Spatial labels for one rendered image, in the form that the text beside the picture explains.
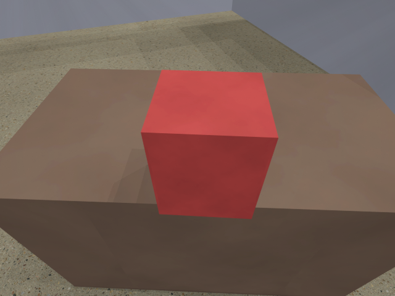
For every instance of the pedestal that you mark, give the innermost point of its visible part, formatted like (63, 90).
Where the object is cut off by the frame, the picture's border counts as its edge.
(76, 191)

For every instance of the carton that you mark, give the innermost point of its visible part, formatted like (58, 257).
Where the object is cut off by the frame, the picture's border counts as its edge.
(209, 138)

